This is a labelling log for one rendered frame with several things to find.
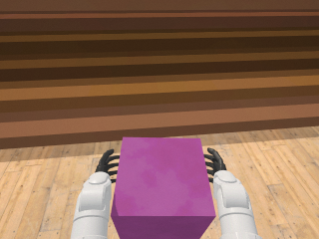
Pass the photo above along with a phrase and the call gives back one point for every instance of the left robot forearm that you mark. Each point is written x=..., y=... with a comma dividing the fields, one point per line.
x=92, y=212

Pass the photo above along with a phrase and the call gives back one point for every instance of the robot left hand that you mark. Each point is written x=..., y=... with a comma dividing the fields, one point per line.
x=103, y=165

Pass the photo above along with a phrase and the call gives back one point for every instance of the robot right hand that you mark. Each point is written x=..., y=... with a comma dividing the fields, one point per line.
x=216, y=164

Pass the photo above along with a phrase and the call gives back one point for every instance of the carton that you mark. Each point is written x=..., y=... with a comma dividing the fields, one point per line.
x=162, y=189

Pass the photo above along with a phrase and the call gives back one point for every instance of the right robot forearm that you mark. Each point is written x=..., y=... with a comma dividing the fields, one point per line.
x=234, y=207

